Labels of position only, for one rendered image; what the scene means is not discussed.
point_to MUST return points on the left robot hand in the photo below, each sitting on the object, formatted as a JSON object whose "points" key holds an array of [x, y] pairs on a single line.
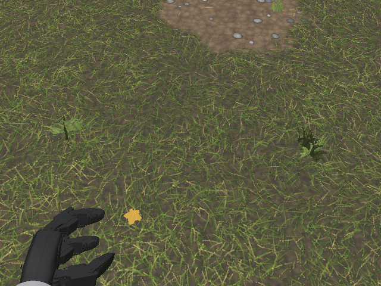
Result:
{"points": [[52, 247]]}

